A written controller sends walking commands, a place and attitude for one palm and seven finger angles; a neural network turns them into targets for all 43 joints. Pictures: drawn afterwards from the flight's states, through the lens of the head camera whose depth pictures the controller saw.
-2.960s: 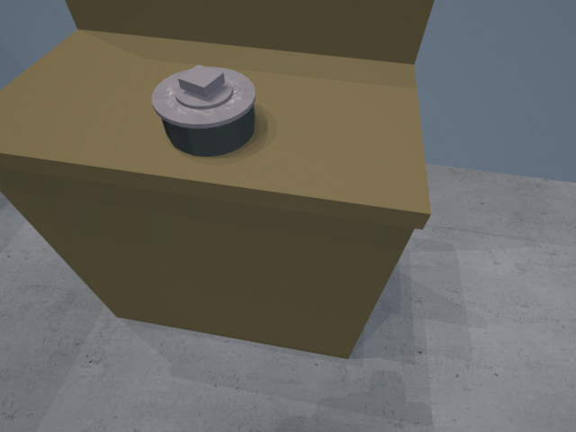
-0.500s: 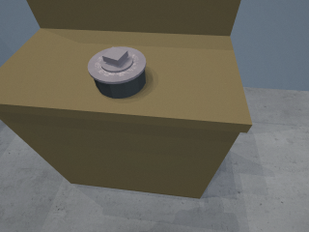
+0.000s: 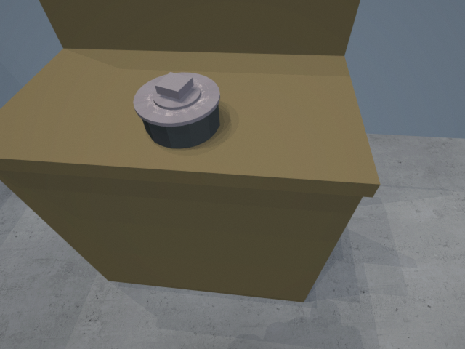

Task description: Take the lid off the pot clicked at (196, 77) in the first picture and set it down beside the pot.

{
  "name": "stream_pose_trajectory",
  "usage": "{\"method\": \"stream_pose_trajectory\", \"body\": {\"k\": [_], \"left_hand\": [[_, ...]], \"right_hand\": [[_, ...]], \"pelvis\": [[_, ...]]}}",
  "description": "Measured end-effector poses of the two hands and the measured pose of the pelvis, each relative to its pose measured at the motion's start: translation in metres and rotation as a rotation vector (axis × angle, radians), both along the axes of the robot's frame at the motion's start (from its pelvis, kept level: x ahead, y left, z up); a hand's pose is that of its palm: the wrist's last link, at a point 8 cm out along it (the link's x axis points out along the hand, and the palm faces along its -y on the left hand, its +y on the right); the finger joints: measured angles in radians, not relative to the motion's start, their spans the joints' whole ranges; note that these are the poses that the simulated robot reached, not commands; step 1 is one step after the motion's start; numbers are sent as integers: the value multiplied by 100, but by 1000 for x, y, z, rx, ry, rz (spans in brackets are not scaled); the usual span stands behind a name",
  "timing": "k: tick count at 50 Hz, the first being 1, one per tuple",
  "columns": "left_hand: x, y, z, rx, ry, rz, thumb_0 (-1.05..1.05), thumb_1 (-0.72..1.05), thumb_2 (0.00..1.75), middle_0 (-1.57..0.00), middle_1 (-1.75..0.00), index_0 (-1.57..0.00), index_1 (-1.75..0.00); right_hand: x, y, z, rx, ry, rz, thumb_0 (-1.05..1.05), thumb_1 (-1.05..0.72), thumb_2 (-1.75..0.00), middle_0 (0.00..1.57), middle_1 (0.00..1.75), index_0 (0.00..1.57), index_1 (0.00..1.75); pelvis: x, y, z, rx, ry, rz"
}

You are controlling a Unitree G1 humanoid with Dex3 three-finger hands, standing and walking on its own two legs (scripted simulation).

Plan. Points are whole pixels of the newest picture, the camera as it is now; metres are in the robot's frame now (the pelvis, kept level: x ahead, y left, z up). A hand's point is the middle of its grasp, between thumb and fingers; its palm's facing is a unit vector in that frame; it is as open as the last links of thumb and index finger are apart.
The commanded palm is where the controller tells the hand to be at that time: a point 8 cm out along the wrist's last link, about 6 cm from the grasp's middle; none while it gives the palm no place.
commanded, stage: look again from close up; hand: left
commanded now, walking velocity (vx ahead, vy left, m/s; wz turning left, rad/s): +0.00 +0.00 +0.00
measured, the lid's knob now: (174, 85) +0.55 +0.13 +0.17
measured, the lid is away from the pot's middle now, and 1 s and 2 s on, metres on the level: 0.00 0.00 0.00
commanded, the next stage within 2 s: shuffle to correct the standing spot in 0.48 s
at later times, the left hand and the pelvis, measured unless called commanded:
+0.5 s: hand out of the picture +0.03 +0.20 -0.17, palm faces +0.00 -0.97 -0.23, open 7.4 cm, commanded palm none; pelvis -0.01 +0.02 +0.00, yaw -1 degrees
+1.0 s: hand out of the picture +0.05 +0.23 -0.18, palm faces -0.05 -0.98 -0.21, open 7.4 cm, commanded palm none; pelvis +0.04 +0.05 +0.00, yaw -5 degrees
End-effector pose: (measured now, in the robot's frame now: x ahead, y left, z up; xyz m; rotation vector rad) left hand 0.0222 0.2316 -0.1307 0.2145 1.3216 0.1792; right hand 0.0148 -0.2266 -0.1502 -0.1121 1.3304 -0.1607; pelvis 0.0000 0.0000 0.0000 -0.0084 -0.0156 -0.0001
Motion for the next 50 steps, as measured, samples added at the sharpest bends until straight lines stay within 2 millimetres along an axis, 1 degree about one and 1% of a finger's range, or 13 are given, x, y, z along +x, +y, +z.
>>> {"method": "stream_pose_trajectory", "body": {"k": [9,12,16,22,33,37,41,44,46,48,50], "left_hand": [[11,9,-1,4,-33,-1,1,90,90,-20,-30,-20,-29],[12,11,-2,-3,-37,-3,1,90,90,-20,-30,-20,-29],[11,13,-4,-12,-35,-5,1,90,90,-20,-30,-20,-29],[5,17,-6,-24,-16,-8,1,90,90,-20,-30,-20,-29],[-13,24,-7,-34,36,-6,1,90,90,-20,-30,-20,-29],[-18,26,-6,-38,61,-7,1,90,90,-20,-30,-20,-29],[-19,30,-8,-44,92,-1,1,90,90,-20,-30,-20,-29],[-13,36,-13,-51,112,5,1,90,90,-20,-30,-20,-29],[-5,42,-17,-55,122,4,1,90,90,-20,-30,-20,-29],[7,46,-19,-55,130,-11,1,90,90,-20,-30,-20,-29],[27,49,-16,-48,122,-34,1,90,90,-20,-30,-20,-29]], "right_hand": [[33,3,3,-13,-75,25,0,-91,-90,20,30,20,30],[39,4,5,-18,-91,30,0,-91,-90,20,30,20,30],[44,6,9,-25,-101,35,0,-91,-90,20,30,20,30],[40,10,12,-33,-88,35,0,-91,-90,20,30,20,30],[19,16,13,-33,-26,24,0,-91,-90,20,30,20,30],[12,17,12,-28,-4,11,0,-91,-90,20,30,20,30],[9,18,10,-34,16,-8,0,-91,-90,20,30,20,30],[10,21,10,-47,29,-22,0,-91,-90,20,30,20,30],[13,25,10,-56,32,-32,0,-91,-90,20,30,20,30],[16,29,10,-63,25,-42,0,-91,-90,20,30,20,30],[14,33,12,-66,24,-57,0,-91,-90,20,30,20,30]], "pelvis": [[0,7,-2,5,-6,-11],[0,10,-2,5,-7,-13],[-1,13,-1,4,-9,-15],[-4,17,0,2,-7,-17],[-7,23,3,2,-2,-21],[-2,25,3,2,4,-34],[8,29,0,-3,13,-45],[21,35,-3,-6,13,-48],[30,40,-5,4,12,-55],[37,44,-6,9,11,-72],[43,48,-3,7,11,-79]]}}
